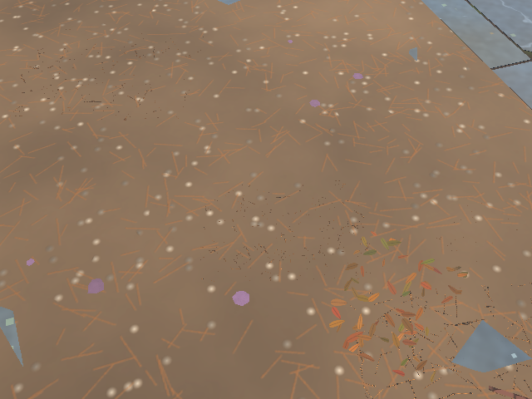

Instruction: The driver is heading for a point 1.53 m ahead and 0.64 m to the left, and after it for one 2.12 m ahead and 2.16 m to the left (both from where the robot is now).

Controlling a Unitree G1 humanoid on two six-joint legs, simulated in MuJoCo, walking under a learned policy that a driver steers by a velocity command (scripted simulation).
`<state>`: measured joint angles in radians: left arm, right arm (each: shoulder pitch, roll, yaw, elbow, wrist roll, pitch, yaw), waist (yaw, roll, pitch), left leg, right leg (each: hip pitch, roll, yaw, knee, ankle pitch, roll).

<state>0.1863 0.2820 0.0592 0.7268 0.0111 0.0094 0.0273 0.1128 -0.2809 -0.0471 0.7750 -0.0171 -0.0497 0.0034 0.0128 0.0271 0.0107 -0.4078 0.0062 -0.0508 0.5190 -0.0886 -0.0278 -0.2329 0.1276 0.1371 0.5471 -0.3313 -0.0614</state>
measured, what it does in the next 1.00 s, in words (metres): steps on the spot, turning left: left foot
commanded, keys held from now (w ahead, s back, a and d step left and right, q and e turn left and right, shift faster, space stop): q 0.82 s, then no key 0.18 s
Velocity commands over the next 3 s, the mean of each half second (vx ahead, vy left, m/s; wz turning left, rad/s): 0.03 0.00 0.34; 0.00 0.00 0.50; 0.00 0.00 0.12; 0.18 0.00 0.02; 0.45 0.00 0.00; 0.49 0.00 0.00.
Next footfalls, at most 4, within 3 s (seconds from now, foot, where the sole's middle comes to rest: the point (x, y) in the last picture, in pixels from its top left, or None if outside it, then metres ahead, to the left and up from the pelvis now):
0.64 left None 0.04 0.18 -0.77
1.04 right None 0.14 -0.05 -0.77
2.32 right None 0.46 0.15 -0.77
2.86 left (91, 355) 0.59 0.50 -0.77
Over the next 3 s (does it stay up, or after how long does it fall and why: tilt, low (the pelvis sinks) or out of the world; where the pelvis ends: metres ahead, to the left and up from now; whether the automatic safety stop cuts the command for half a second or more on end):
stays up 0.55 0.38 0.01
